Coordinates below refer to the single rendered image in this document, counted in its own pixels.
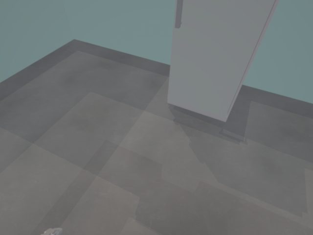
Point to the fridge door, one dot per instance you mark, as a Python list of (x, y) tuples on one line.
[(211, 50)]

